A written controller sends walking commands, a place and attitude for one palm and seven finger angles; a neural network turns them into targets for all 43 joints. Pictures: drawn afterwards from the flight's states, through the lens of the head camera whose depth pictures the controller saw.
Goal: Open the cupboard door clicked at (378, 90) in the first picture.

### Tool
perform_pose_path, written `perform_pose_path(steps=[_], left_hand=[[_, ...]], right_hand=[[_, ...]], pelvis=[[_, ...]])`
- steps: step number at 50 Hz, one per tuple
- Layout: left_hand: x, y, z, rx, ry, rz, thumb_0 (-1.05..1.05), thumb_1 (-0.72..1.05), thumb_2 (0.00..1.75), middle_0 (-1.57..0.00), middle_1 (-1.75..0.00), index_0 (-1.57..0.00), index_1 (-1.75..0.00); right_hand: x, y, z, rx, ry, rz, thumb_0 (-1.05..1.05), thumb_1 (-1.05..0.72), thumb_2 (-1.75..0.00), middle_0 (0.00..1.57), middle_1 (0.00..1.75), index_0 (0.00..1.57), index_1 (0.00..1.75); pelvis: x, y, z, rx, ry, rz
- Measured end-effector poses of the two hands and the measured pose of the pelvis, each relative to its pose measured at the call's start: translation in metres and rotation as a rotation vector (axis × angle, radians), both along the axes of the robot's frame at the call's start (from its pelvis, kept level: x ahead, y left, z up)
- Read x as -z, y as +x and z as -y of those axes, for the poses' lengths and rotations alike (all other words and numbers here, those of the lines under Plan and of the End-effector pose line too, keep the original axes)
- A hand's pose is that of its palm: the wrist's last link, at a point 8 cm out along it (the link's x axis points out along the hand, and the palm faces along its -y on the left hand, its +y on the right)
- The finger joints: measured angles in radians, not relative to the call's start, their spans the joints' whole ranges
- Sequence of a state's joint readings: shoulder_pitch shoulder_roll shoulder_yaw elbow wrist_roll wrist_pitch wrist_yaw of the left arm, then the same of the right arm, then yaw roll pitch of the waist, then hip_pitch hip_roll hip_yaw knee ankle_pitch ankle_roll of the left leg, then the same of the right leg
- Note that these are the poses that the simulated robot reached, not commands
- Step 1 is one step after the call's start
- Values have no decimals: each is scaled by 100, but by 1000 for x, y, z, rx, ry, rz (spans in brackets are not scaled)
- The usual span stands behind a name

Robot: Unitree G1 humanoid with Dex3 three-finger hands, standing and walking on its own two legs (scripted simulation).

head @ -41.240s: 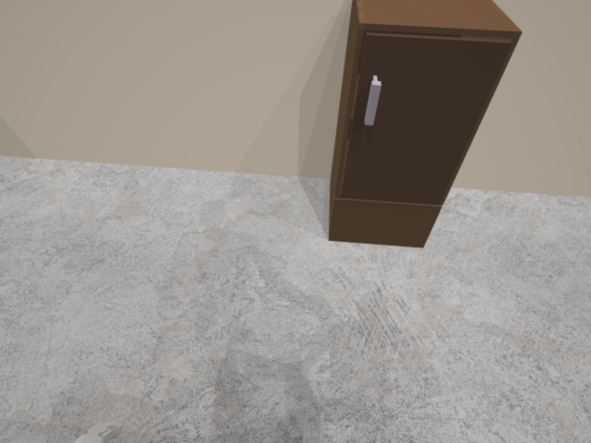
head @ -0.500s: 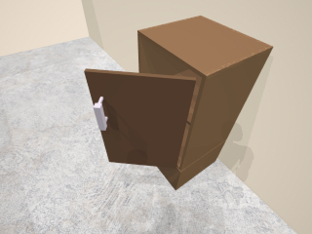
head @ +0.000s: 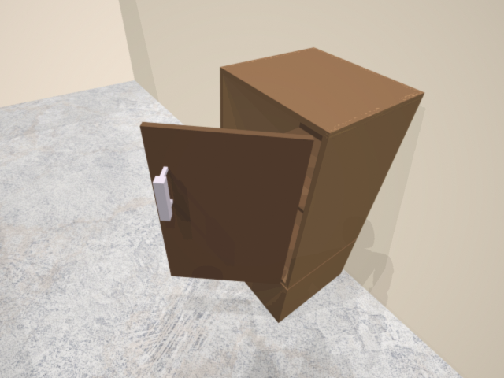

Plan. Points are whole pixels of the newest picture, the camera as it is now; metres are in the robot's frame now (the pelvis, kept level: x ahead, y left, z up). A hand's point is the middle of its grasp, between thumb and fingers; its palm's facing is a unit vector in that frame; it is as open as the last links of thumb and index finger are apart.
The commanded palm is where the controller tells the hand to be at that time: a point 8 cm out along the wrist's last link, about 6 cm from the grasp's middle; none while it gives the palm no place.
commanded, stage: look again from close up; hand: left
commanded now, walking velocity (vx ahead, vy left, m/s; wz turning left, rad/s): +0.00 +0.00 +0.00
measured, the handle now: (165, 193) +0.55 +0.23 -0.05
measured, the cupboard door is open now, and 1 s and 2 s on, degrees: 49 49 49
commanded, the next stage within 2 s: raise the hand with hooked fingers in 0.20 s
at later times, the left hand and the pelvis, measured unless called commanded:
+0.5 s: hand (106, 358) +0.17 +0.23 -0.04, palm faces +0.27 -0.95 -0.16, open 7.5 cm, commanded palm +0.11 +0.26 -0.06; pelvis +0.00 +0.04 -0.01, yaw +4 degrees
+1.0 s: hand (122, 349) +0.19 +0.22 -0.06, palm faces -0.03 -0.99 -0.12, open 10.3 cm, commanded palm +0.16 +0.28 -0.05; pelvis +0.00 -0.01 -0.10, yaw +5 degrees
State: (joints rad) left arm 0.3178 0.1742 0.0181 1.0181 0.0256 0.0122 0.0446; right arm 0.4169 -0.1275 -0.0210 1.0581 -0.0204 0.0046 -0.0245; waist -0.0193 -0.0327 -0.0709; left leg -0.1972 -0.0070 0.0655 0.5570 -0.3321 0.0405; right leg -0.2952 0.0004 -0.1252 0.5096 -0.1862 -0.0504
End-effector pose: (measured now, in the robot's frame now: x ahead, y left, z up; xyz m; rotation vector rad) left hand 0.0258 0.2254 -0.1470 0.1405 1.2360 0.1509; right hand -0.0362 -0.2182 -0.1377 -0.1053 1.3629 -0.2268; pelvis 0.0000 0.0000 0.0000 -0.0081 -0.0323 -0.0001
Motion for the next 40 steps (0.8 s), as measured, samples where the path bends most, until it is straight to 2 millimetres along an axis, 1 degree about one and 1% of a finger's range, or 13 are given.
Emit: perform_pose_path(steps=[3, 6, 11, 16, 18, 21, 25, 27, 29, 31, 34, 37, 40], left_hand=[[-6, 6, -8, 5, 6, 26, 1, 93, 90, -20, -30, -19, -30], [-10, 3, -14, 3, 12, 18, 1, 92, 90, -20, -30, -19, -30], [-10, -13, -19, -2, 9, -43, 1, 92, 90, -20, -30, -19, -30], [-6, -34, -17, -9, -9, -114, 1, 91, 90, -20, -30, -19, -30], [-21, -18, -26, -93, 2, -17, 3, 93, 90, -21, -30, -20, -30], [-67, 35, -49, -128, 90, 323, 5, 94, 89, -21, -31, -20, -31], [-128, 114, -50, -86, 89, 764, 4, 88, 87, -21, -35, -20, -35], [-144, 147, -41, -41, 43, 966, 3, 84, 86, -21, -37, -20, -37], [-146, 168, -29, 6, -43, 1129, 2, 79, 84, -21, -39, -20, -39], [-136, 174, -17, 70, -129, 1220, 2, 75, 82, -21, -42, -20, -42], [-103, 163, -7, 191, -186, 1196, 1, 67, 80, -22, -46, -21, -46], [-72, 136, -17, 174, -180, 1079, 1, 59, 77, -23, -50, -22, -50], [-70, 108, -38, 61, -95, 1037, 2, 52, 74, -24, -55, -23, -55]], right_hand=[[1, 4, -10, -11, 15, 7, 0, -91, -90, 20, 30, 20, 30], [3, 10, -21, -21, 35, 16, 0, -91, -90, 20, 30, 20, 30], [4, 21, -36, -30, 59, 27, 0, -91, -90, 20, 30, 20, 30], [4, 26, -40, -39, 53, 13, 1, -92, -90, 21, 30, 20, 30], [-2, 34, -34, -52, 13, 89, 2, -93, -90, 21, 30, 20, 30], [-13, 64, -19, -71, -37, 291, 3, -94, -90, 21, 30, 20, 30], [-22, 120, -1, -151, -80, 521, 2, -93, -90, 21, 30, 20, 30], [-30, 150, 6, -191, -102, 622, 2, -92, -90, 21, 30, 20, 30], [-41, 179, 11, -226, -123, 711, 2, -92, -90, 21, 30, 20, 30], [-51, 206, 15, -269, -142, 787, 2, -92, -90, 21, 30, 20, 30], [-61, 243, 19, -327, -161, 871, 1, -91, -90, 20, 30, 20, 30], [-59, 273, 17, -367, -162, 901, 1, -91, -90, 20, 30, 20, 30], [-47, 294, 7, -406, -135, 898, 1, -91, -90, 20, 30, 20, 30]], pelvis=[[-2, 0, -8, 3, 1, 4], [-3, 0, -14, 5, 2, 7], [-5, 1, -23, 11, 4, 11], [-4, 2, -30, 17, 3, 11], [-2, 1, -32, 16, 9, 11], [0, 4, -33, -11, 26, -13], [10, 3, -36, -65, 15, -54], [19, 2, -33, -68, 11, -100], [30, 1, -28, -55, 13, -148], [42, 2, -22, -47, 10, -181], [60, 5, -15, -42, 5, -227], [74, 10, -8, -42, 1, -264], [83, 13, -3, -59, -17, -284]])
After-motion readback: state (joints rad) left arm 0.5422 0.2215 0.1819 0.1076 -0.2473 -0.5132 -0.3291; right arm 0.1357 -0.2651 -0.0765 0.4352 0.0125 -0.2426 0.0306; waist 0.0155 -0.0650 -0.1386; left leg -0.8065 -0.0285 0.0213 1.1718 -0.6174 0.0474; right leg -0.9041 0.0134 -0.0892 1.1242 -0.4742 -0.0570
